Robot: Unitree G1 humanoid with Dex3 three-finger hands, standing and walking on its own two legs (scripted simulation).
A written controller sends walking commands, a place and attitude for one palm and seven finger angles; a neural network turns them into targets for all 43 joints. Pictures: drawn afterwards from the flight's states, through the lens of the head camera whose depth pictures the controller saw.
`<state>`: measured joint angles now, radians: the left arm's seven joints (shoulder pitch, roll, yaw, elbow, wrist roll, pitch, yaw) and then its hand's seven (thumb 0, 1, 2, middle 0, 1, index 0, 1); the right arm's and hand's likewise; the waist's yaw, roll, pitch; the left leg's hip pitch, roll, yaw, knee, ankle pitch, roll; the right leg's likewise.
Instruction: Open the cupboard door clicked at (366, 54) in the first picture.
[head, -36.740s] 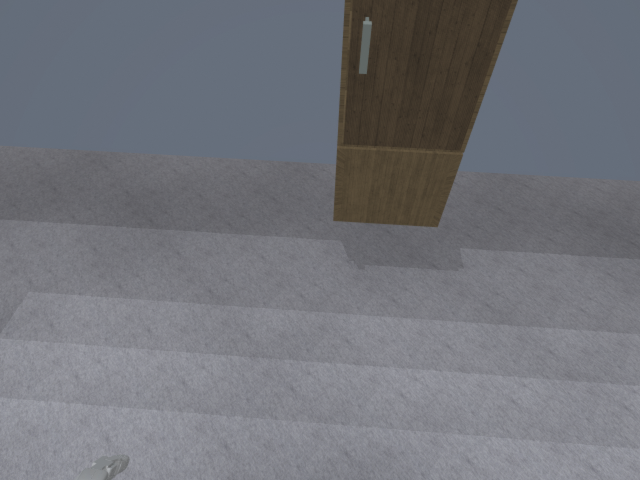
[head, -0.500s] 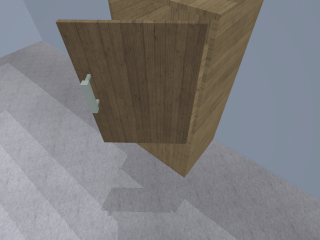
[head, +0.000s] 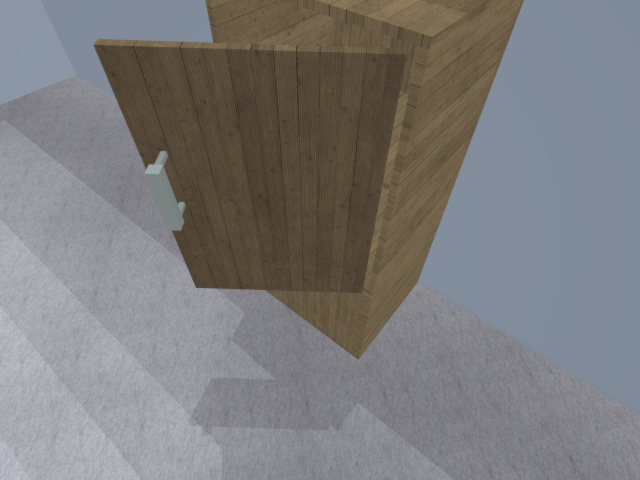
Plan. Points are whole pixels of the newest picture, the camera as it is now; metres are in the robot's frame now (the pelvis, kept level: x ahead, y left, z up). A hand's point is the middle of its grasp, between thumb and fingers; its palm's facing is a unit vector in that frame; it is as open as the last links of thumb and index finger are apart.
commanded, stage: shuffle to correct the standing spot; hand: left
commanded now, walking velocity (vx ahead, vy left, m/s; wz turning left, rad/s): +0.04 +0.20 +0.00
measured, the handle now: (169, 191) +0.55 +0.31 +0.00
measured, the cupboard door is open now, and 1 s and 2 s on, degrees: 37 37 37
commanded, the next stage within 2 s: come to a stop and stand still in 0.40 s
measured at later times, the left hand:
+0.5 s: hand out of the picture +0.02 +0.23 -0.19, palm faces +0.05 -0.97 -0.25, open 7.4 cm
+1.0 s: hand out of the picture +0.00 +0.23 -0.18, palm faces -0.01 -0.98 -0.19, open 7.3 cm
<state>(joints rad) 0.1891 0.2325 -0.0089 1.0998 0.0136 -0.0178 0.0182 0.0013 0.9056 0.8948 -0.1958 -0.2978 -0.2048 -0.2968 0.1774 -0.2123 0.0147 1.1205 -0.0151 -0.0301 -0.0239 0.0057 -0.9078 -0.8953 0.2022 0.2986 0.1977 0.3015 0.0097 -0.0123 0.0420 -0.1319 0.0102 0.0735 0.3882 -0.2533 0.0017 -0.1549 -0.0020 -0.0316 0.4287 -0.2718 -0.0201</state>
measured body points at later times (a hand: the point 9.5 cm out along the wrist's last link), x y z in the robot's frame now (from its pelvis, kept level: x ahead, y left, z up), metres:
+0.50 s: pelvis -0.01 +0.03 -0.01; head +0.03 +0.04 +0.44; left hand +0.01 +0.28 -0.17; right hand +0.03 -0.20 -0.16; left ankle -0.03 +0.11 -0.74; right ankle -0.05 -0.08 -0.71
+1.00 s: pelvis -0.03 +0.05 -0.01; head -0.03 +0.06 +0.44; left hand +0.00 +0.28 -0.17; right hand +0.02 -0.18 -0.16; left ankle -0.02 +0.15 -0.74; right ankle -0.03 -0.07 -0.74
